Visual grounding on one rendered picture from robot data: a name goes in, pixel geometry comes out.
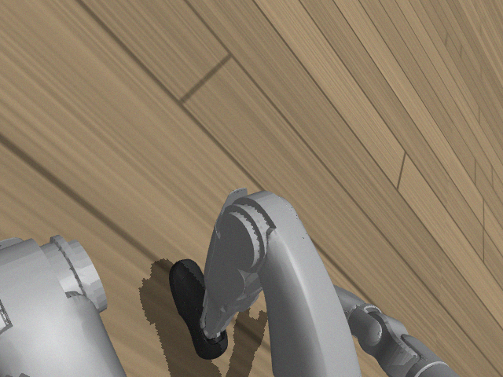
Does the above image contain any right robot arm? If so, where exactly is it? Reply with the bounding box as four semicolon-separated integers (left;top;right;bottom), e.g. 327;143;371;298
348;303;460;377

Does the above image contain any right robot foot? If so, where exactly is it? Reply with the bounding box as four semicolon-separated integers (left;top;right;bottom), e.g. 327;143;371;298
169;259;228;360

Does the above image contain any right robot hand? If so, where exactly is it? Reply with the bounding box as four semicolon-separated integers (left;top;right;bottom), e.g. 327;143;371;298
333;284;366;322

